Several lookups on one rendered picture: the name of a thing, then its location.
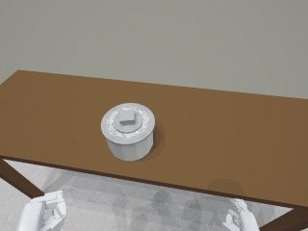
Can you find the table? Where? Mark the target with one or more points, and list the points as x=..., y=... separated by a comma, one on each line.
x=233, y=144

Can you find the lid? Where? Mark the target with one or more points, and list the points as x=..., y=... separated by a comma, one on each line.
x=128, y=133

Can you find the knob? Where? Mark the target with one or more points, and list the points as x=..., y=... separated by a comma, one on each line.
x=126, y=116

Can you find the robot left hand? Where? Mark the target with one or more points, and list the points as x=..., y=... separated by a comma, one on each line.
x=33, y=216

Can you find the pot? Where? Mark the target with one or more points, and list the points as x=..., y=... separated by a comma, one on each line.
x=130, y=153

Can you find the robot right hand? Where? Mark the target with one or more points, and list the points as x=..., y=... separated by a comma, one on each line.
x=245, y=221

